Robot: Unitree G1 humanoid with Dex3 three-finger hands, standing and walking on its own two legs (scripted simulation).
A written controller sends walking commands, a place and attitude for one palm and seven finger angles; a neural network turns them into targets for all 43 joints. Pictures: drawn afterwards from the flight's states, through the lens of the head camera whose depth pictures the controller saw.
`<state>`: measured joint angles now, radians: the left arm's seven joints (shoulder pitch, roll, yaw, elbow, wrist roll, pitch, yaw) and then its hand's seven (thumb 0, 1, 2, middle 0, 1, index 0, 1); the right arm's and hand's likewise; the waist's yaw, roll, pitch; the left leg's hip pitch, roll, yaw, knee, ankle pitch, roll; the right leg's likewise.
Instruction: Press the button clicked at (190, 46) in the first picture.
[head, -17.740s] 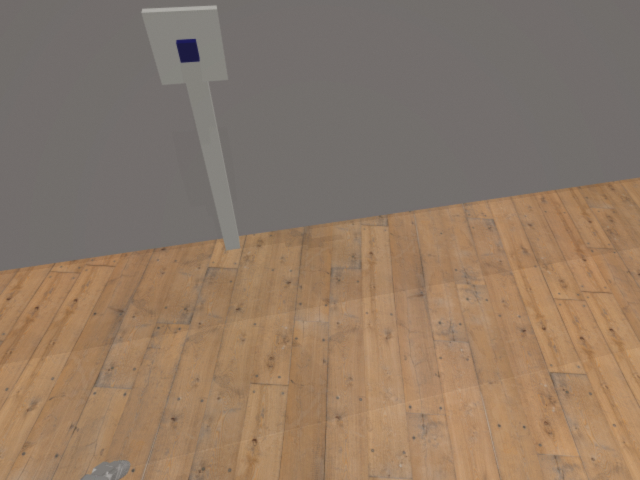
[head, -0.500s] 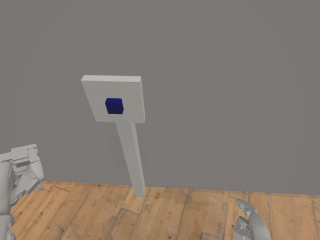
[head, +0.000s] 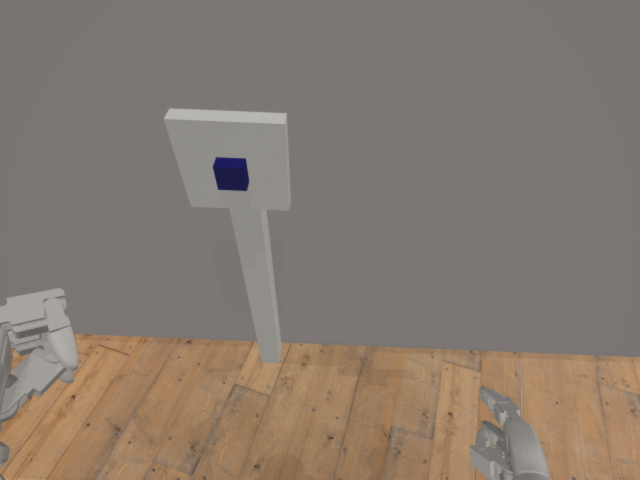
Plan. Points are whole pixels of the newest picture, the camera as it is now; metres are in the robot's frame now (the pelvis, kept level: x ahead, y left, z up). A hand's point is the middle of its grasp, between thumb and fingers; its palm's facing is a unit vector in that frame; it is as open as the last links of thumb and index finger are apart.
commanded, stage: step back with the hand held close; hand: left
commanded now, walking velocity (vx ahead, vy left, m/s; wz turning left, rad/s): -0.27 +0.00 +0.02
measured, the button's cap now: (232, 173) +0.55 +0.19 +0.07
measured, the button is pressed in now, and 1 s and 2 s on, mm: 0 0 0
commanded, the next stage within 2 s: stop stepping back and stand still in 0.74 s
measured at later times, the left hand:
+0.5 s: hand (59, 422) +0.14 +0.22 +0.16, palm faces +0.21 -0.85 -0.49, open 3.1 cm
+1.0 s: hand out of the picture -0.04 +0.19 +0.17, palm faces +0.20 -0.83 -0.52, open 3.1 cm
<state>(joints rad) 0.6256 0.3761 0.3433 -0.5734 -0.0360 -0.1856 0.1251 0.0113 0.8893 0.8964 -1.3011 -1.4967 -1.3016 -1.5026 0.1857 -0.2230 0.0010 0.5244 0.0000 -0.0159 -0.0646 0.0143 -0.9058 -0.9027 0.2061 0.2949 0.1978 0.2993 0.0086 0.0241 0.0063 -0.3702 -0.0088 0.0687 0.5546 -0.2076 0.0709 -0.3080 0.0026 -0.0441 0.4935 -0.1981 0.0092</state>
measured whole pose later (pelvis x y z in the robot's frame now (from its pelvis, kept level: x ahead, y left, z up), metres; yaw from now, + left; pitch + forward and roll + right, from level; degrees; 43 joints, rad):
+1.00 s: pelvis -0.23 -0.02 +0.00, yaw -2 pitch +0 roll -1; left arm 0.73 0.50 0.39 -0.71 -0.05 -0.19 0.12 0.01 0.89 0.90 -1.30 -1.50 -1.30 -1.50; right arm 0.20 -0.16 0.01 0.51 0.00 -0.09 -0.04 0.01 -0.91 -0.90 0.21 0.29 0.20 0.30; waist -0.03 -0.05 0.00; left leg -0.45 0.00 0.00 0.49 -0.11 0.01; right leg -0.26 0.02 -0.03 0.58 -0.42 -0.01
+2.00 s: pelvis -0.29 -0.01 +0.00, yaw +3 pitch -1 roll +0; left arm 0.61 0.39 0.38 -0.53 -0.03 -0.23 0.15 0.01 0.89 0.90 -1.30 -1.50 -1.30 -1.50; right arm 0.21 -0.18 0.01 0.60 0.00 -0.13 -0.05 0.01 -0.91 -0.90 0.20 0.29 0.20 0.30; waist -0.01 0.00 0.00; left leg -0.26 0.02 0.04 0.54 -0.27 0.00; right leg -0.26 0.01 -0.07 0.51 -0.25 -0.04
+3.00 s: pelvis -0.31 -0.01 +0.01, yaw +4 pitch -1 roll +0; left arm 0.30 0.23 0.01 0.97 0.01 0.03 0.02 0.01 0.90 0.90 -0.81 -1.00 -0.80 -1.02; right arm 0.29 -0.22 0.00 1.00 -0.03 0.04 0.00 0.01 -0.91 -0.90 0.20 0.29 0.19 0.30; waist 0.00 -0.02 0.07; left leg -0.26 0.01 0.03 0.49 -0.21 0.01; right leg -0.26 0.00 -0.09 0.47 -0.20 -0.03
